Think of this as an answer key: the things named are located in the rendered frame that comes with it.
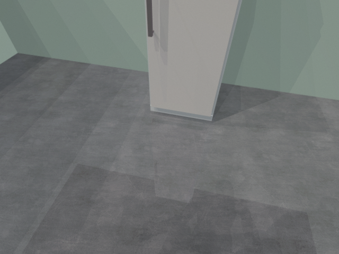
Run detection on fridge door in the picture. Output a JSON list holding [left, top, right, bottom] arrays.
[[146, 0, 239, 116]]

